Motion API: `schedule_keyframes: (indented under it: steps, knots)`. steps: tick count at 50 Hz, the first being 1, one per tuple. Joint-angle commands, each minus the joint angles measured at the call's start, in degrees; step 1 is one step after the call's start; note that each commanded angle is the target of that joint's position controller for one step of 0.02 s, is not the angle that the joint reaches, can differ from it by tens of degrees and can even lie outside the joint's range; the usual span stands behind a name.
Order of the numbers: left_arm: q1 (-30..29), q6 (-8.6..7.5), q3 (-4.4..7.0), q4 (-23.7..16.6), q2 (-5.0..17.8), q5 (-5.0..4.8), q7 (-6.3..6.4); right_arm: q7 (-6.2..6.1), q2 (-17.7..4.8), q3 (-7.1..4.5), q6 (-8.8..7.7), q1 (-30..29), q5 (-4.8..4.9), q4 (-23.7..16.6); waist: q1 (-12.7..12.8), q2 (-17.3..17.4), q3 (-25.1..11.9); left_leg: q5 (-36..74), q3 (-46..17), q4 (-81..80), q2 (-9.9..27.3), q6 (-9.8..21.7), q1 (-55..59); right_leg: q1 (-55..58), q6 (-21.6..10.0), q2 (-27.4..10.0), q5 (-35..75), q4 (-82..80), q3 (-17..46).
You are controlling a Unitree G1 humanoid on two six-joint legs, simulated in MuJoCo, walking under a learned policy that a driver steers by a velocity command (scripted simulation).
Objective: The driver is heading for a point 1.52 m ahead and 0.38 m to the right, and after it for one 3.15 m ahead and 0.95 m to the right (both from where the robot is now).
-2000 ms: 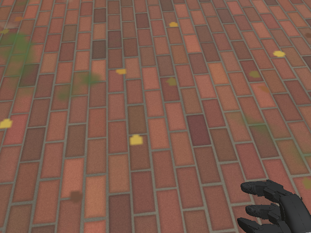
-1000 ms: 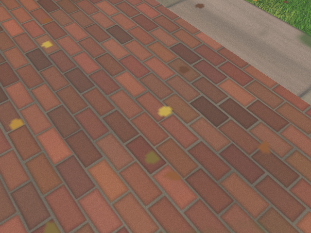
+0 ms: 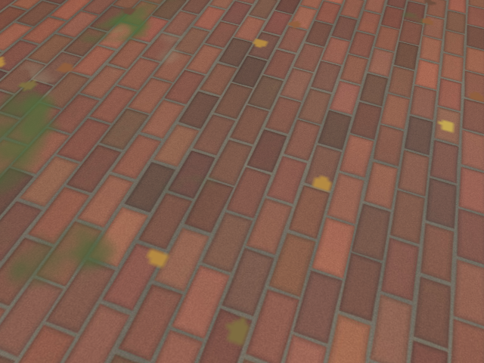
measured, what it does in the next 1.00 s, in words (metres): walks ahead, turning right: right foot, then left foot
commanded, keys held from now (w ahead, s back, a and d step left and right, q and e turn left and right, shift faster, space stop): shift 0.04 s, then e+shift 0.34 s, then w+e+shift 0.38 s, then e+shift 0.04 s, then shift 0.20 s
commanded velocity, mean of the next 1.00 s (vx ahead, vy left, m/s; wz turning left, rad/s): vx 0.43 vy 0.00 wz -0.47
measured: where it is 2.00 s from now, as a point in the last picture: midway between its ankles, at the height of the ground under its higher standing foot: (268, 210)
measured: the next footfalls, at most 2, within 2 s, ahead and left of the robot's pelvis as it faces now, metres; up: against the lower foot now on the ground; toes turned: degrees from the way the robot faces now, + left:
right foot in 0.34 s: +0.34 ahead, -0.07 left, +0.01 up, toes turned -2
left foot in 0.72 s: +0.45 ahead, +0.14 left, +0.00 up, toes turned -26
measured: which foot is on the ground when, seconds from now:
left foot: down 0.00-0.36, up 0.38-0.70, down 0.72-1.00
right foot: up 0.00-0.32, down 0.34-0.72, up 0.74-1.00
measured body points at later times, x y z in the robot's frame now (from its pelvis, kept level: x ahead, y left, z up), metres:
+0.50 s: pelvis +0.21 +0.01 +0.00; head +0.25 +0.00 +0.45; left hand +0.38 +0.27 -0.10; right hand +0.34 -0.27 -0.08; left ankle +0.16 +0.16 -0.63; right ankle +0.30 -0.07 -0.72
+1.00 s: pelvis +0.42 -0.01 +0.01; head +0.45 -0.02 +0.46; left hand +0.76 +0.02 -0.04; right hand +0.25 -0.26 -0.09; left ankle +0.41 +0.16 -0.72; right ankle +0.44 -0.19 -0.67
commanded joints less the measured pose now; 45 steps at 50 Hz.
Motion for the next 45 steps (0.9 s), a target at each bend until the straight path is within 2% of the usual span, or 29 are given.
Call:
schedule_keyframes:
  steps: [1,2,4,6,9,13,16,17,18,19,20,21,22,23,25,28,29,31,33,35,36,37,38,39,40,41,42,43,45]
  knots:
    - [-11.02,-5.33,0.33,-8.70,5.84,-0.03,-1.42,-0.57,-8.03,-1.42,-4.15,4.99,-0.86,-2.38,-3.00,11.27,3.64,-12.81,-36.05,-28.31,18.74,13.46,19.95,-33.83,-2.21,0.10,8.27,8.75,7.23]
    - [-8.91,-5.51,0.49,-7.26,6.24,1.63,-1.39,-1.07,-6.95,-0.75,-3.76,2.16,-1.02,-2.65,-1.27,10.66,3.95,-0.60,-28.38,-26.81,15.54,11.14,17.10,-29.06,-1.04,-0.38,13.54,4.28,6.44]
    - [-6.30,-4.76,0.04,-4.67,4.88,2.38,-1.94,-2.29,-6.59,-0.14,-3.48,-0.15,-2.21,-2.74,0.03,11.14,2.21,26.44,-16.37,-25.54,11.38,7.83,14.62,-21.18,1.23,0.77,21.32,0.32,2.87]
    - [-6.63,-3.86,-1.46,-3.48,1.59,1.90,-2.39,-3.09,-7.15,-0.21,-3.18,0.41,-2.17,-1.58,-0.56,8.55,1.54,38.88,-7.23,-24.04,8.31,4.81,12.31,-15.12,1.98,1.75,27.68,-7.21,0.52]
    - [-11.36,-3.43,-3.11,-4.09,-1.05,0.82,-3.51,-3.61,-7.43,-0.11,-3.14,4.17,-2.41,1.05,-3.83,8.64,2.69,40.76,-1.38,-24.90,7.21,2.60,9.86,-8.00,0.95,3.75,35.79,-19.49,-1.88]
    - [-10.38,-3.07,-2.23,-5.15,2.16,0.56,-4.88,-4.17,-8.74,-0.63,-3.17,2.78,-2.14,2.28,-3.14,9.22,2.59,46.82,0.86,-20.36,10.77,2.32,14.24,-6.41,-1.73,5.85,33.33,-24.40,-0.72]
    - [2.19,-2.88,-0.12,-2.78,6.54,1.30,-4.97,-5.57,-9.24,-1.10,-1.75,-0.90,-1.62,0.66,2.62,9.83,-4.77,64.70,2.35,-3.13,9.82,-0.32,17.27,4.18,-4.33,10.55,26.84,-25.31,-3.19]
    - [9.14,-2.84,0.79,-1.69,8.20,1.23,-4.10,-5.66,-8.66,-0.80,-1.63,-2.10,-1.61,-0.34,6.37,7.33,-7.90,59.97,3.29,9.70,7.01,-2.73,11.84,14.28,-6.22,10.78,31.28,-29.49,-0.82]
    - [11.71,-2.74,1.20,-2.70,11.77,1.32,-2.80,-4.87,-3.81,0.67,-2.18,1.35,-3.59,-1.91,4.12,-6.19,-13.23,19.92,3.20,29.81,0.34,-6.23,-2.77,29.42,-11.99,-0.90,51.29,-26.70,15.67]
    - [10.19,-2.92,1.24,-4.50,14.51,2.46,-2.77,-3.67,-1.47,1.78,-2.72,8.65,-3.48,-2.99,-0.09,-14.85,-23.68,-15.16,-6.43,50.07,-11.19,-10.26,-21.41,45.10,-27.63,-15.14,47.98,-32.48,48.49]
    - [8.89,-2.08,1.34,-5.74,11.51,0.94,-2.29,-2.26,-7.38,0.92,-3.94,5.91,-2.09,-2.34,3.66,-5.34,-26.56,-8.21,-13.81,52.20,-5.62,-7.61,-24.61,44.61,-25.48,-11.97,15.49,-38.56,48.29]
    - [7.54,-1.52,0.46,-6.23,8.44,-0.36,-1.44,-1.61,-8.62,0.68,-4.64,-1.03,-0.74,-4.71,4.45,-1.67,-17.85,-2.42,-12.38,47.67,-3.14,-5.88,-27.63,36.12,-22.03,-9.37,-6.46,-42.55,44.22]
    - [5.00,-1.06,-0.17,-6.83,7.57,-0.97,-0.86,-1.56,-8.28,0.76,-4.90,-3.40,-1.36,-5.66,1.76,3.17,-11.34,0.10,-10.93,40.98,-0.98,-5.17,-27.05,26.20,-19.28,-7.99,-12.11,-45.60,42.62]
    - [2.80,-0.98,-0.57,-7.51,6.84,-0.48,-0.36,-1.66,-8.36,0.67,-4.75,-4.48,-2.35,-6.02,0.08,3.54,-7.66,1.72,-10.94,34.34,0.57,-4.83,-23.60,18.08,-17.92,-5.80,-12.69,-47.16,40.35]
    - [0.04,-0.83,-0.35,-8.95,7.23,0.66,0.54,-1.51,-7.06,1.02,-4.62,-3.49,-2.83,-5.49,-1.98,-0.34,-3.90,2.48,-9.24,25.01,1.26,-5.09,-15.87,6.78,-16.42,-1.00,-9.70,-48.99,34.44]
    - [0.86,-0.47,0.05,-9.10,8.56,0.27,1.70,-2.05,-3.90,1.94,-5.30,-4.73,-3.07,-4.61,-1.19,-0.61,-3.92,5.78,-5.96,15.54,-0.48,-7.66,-9.73,0.08,-15.56,2.91,-1.82,-46.71,27.51]
    - [1.84,1.03,1.07,-6.79,11.81,4.55,0.39,-0.83,-1.86,3.72,-2.52,-2.03,-6.36,-3.54,-2.11,-2.10,-5.35,5.01,-3.14,12.88,0.30,-8.15,-5.42,-2.54,-13.90,5.88,-1.79,-43.90,21.68]
    - [-0.76,2.38,1.12,-9.02,10.58,4.12,-1.11,-0.32,-2.79,3.61,-0.71,-2.84,-4.73,-4.10,-1.81,-5.98,-3.64,4.48,-0.61,7.43,-1.98,-9.34,0.17,-9.02,-12.30,8.16,-5.84,-44.44,21.75]
    - [-3.54,2.87,0.85,-10.85,9.14,3.61,-2.22,-1.01,-4.53,3.22,-0.85,-2.50,-2.71,-4.03,-2.30,-6.57,-2.49,7.97,-1.20,1.48,-2.18,-9.68,4.30,-11.90,-11.29,7.00,-7.31,-42.52,25.12]
    - [-7.25,2.73,0.49,-12.54,7.18,3.69,-2.03,-2.41,-6.58,2.37,-2.20,6.43,-2.30,-1.18,-7.65,-0.58,-2.42,9.11,-1.87,-7.75,-1.45,-7.63,17.80,-19.81,-7.93,8.97,-11.32,-31.84,25.01]
    - [-9.39,1.74,-0.78,-14.35,2.66,3.52,-1.39,-3.33,-11.07,1.09,-3.06,13.27,-3.25,0.49,-10.94,11.04,-2.07,-4.14,-10.83,-16.49,8.08,-5.81,22.05,-25.50,-4.72,14.22,-10.14,-16.01,17.37]
    - [-7.35,0.55,-2.80,-16.61,-3.06,2.06,-1.15,-3.64,-16.65,0.21,-3.31,7.47,-5.22,-2.12,-6.36,21.94,-0.99,-25.17,-37.02,-28.10,23.90,-1.99,19.29,-32.14,-3.37,16.84,-4.74,1.05,10.36]
    - [-4.39,0.02,-2.77,-16.95,0.10,2.72,-1.67,-3.52,-16.54,-0.31,-3.26,0.44,-5.78,-4.03,-1.79,17.01,-2.90,-33.71,-49.56,-31.38,27.30,3.45,15.21,-33.10,-3.42,9.70,3.21,9.62,10.34]
    - [-3.17,0.16,-1.84,-15.79,3.73,3.97,-2.08,-3.21,-13.11,0.39,-3.36,-2.17,-5.08,-4.51,-0.20,10.40,-2.28,-30.33,-44.01,-28.96,25.57,4.28,13.43,-31.31,-2.94,7.23,6.94,12.74,9.57]
    - [-1.87,0.49,-1.14,-14.37,5.67,5.02,-2.72,-2.92,-11.01,0.88,-3.53,-0.88,-4.37,-3.39,-0.01,7.31,-2.08,-22.55,-33.71,-27.14,21.45,2.92,13.27,-28.99,-1.97,6.04,8.80,13.50,8.74]
    - [-1.06,0.94,-0.94,-12.95,6.03,5.39,-3.49,-2.91,-9.46,1.30,-3.76,0.87,-4.12,-2.24,-0.72,7.47,-1.62,-13.19,-25.00,-26.83,17.43,1.90,12.46,-26.05,-1.03,5.50,10.05,14.26,7.62]
    - [0.32,0.24,-1.40,-12.77,3.55,-1.55,-2.07,-3.99,-8.01,1.11,-4.38,0.98,-0.90,-2.11,-1.45,12.23,0.85,0.16,-18.92,-24.54,15.15,1.58,16.59,-28.71,-0.32,2.90,12.79,13.49,8.28]
    - [-2.95,0.05,-2.16,-13.12,3.02,-1.21,-1.70,-4.28,-6.56,1.53,-4.79,3.04,-1.06,-0.99,-3.32,9.97,1.70,8.98,-14.64,-24.09,14.23,1.73,15.84,-27.93,0.16,2.81,14.60,12.61,8.03]
    - [-7.69,-0.16,-3.06,-14.72,1.02,0.22,-1.96,-4.34,-6.87,1.17,-4.45,4.90,-2.62,0.75,-4.39,7.82,2.93,20.40,-9.85,-23.72,14.07,2.97,14.52,-25.14,1.06,3.49,15.52,6.00,6.48]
